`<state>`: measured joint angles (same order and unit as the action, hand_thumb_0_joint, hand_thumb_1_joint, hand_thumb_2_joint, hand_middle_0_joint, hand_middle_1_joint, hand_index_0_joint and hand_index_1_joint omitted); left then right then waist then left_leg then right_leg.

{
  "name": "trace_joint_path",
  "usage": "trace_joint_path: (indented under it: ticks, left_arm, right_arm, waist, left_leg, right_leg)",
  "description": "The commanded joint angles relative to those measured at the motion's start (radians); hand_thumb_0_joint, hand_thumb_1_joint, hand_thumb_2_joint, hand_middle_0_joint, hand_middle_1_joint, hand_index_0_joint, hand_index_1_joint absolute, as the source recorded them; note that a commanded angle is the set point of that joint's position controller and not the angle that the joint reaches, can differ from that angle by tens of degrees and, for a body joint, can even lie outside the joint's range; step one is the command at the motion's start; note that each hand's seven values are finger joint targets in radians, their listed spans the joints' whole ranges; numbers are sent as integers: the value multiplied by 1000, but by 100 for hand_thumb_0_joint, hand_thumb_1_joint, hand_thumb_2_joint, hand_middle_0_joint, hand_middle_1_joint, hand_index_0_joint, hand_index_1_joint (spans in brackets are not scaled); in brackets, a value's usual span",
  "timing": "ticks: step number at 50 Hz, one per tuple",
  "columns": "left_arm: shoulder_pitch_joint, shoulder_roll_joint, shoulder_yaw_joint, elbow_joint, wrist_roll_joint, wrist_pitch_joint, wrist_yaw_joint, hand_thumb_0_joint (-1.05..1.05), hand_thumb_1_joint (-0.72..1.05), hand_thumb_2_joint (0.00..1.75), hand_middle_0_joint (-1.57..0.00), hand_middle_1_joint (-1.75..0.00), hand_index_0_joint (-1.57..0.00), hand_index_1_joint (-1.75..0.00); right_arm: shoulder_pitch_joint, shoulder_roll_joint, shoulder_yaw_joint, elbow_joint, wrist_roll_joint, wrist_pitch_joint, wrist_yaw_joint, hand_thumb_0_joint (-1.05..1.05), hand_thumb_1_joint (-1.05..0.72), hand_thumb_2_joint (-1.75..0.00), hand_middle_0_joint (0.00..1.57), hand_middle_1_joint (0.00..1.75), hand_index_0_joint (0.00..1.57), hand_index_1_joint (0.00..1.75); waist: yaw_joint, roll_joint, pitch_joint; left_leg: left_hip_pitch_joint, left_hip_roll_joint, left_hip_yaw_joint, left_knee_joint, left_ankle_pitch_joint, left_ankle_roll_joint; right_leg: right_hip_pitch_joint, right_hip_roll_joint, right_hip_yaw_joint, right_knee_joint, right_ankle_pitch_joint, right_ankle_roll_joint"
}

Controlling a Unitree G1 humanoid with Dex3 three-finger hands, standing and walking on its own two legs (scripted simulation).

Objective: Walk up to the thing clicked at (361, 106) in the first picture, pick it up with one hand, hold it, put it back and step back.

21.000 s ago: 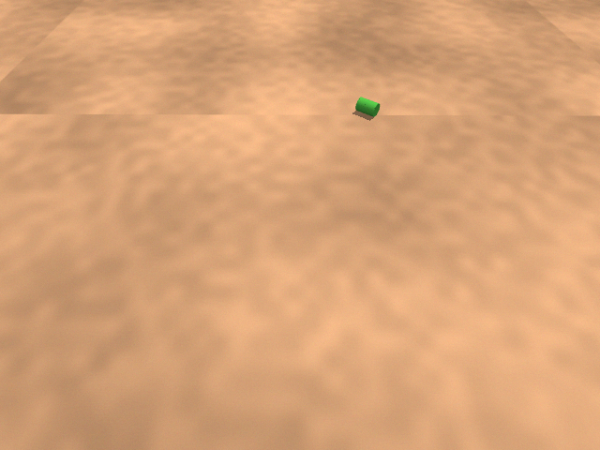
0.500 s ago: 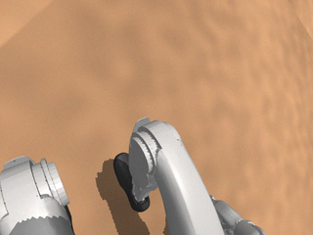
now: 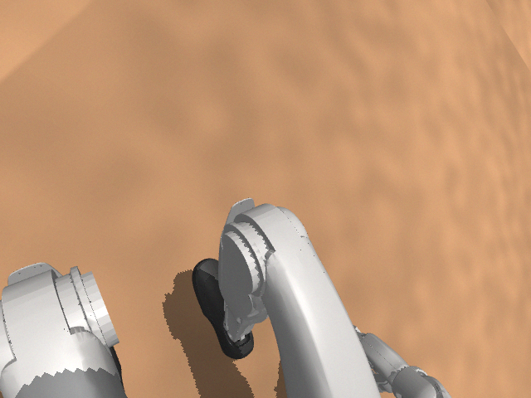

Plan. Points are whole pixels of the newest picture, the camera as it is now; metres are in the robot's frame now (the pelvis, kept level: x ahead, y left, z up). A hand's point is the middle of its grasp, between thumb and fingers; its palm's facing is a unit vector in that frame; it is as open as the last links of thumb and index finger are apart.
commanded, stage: close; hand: left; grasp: from above
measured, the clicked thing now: out of the picture +0.45 +0.37 -0.26
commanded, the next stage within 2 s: settle in 0.36 s
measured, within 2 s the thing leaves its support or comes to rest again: leaves its support in 0.80 s
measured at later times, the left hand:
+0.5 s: hand out of the picture +0.44 +0.35 -0.23, palm faces -0.44 -0.15 -0.88, open 10.6 cm
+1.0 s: hand out of the picture +0.44 +0.37 -0.18, palm faces -0.42 -0.10 -0.90, open 10.4 cm
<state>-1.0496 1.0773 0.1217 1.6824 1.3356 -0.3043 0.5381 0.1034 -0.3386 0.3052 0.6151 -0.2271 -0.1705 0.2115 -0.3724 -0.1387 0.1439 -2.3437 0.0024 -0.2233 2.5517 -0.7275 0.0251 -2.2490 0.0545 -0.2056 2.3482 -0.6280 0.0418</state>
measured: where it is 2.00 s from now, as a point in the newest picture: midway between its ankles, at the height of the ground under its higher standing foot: (173, 360)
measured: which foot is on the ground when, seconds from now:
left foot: down 0.00-1.00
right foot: down 0.00-1.00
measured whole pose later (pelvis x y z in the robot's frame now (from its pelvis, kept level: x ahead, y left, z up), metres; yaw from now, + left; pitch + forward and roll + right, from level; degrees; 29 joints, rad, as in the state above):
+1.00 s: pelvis +0.01 +0.00 +0.01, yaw +2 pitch +33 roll -13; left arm -0.92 0.91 0.11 1.34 1.27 -0.24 0.37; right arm 0.15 -0.33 0.17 0.65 -0.17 -0.11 0.22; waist -0.28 -0.06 0.03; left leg -2.36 -0.01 -0.18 2.48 -0.72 0.02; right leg -2.26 0.03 -0.17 2.32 -0.65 0.03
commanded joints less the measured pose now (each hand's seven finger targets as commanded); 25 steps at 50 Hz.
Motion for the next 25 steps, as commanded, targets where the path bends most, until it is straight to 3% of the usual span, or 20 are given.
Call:
trace_joint_path:
  ticks: [1,7,10,18,23,25]
  left_arm:
    - [-215,236,15,-106,-23,6,27,0,39,73,-76,-73,-77,-71]
    - [-199,191,-17,-55,-26,7,21,0,48,73,-83,-72,-85,-70]
    - [-195,215,-4,-59,-27,3,24,0,55,74,-90,-69,-90,-69]
    - [-214,212,-14,-65,-30,10,22,0,65,68,-99,-62,-99,-61]
    - [-217,218,-9,-66,-25,12,22,0,71,69,-103,-62,-104,-61]
    - [-223,202,-18,-71,-21,14,12,0,63,70,-103,-62,-103,-62]
  right_arm:
    - [193,-327,-107,16,3,5,-18,0,-89,-90,20,30,20,30]
    - [183,-315,-97,11,6,5,-19,0,-90,-90,20,30,20,30]
    - [177,-322,-95,6,5,8,-22,0,-90,-90,20,30,20,30]
    - [184,-317,-90,8,7,6,-24,0,-90,-90,20,30,20,30]
    - [181,-327,-92,6,3,11,-26,0,-90,-90,20,30,20,30]
    - [180,-321,-93,0,4,10,-23,0,-91,-90,20,30,20,30]
  waist:
    - [-24,550,-635]
    - [-40,514,-586]
    - [-24,512,-596]
    - [-31,492,-598]
    - [-29,523,-607]
    - [-37,533,-587]
  left_leg:
    - [497,32,55,-295,238,-18]
    - [458,31,54,-287,221,-14]
    - [459,29,47,-296,213,-17]
    - [437,28,61,-283,211,-8]
    - [479,31,42,-303,234,-20]
    - [491,33,36,-308,225,-24]
  right_leg:
    - [353,37,-61,-173,214,-66]
    - [333,38,-59,-171,207,-65]
    - [331,37,-65,-170,193,-67]
    - [355,41,-55,-185,200,-63]
    - [333,36,-69,-170,207,-67]
    - [304,33,-68,-163,199,-67]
